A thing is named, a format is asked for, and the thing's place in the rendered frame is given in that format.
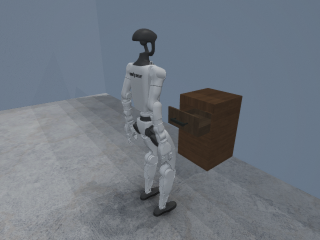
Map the right robot upper arm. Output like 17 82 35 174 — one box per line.
147 65 166 112

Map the robot right hand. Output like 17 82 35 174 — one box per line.
158 141 173 166

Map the left robot upper arm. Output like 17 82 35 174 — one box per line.
121 62 134 101

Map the left robot foot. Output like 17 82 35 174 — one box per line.
140 186 160 201

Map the robot right forearm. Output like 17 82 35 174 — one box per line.
150 102 167 144

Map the robot left forearm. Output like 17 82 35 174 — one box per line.
121 97 134 124

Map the cabinet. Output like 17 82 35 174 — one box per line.
178 88 243 171

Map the drawer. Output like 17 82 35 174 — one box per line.
168 106 212 137

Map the robot left hand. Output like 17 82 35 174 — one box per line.
124 122 137 143

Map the handle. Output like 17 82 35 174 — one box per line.
170 117 188 127

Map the robot head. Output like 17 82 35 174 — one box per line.
132 28 157 66

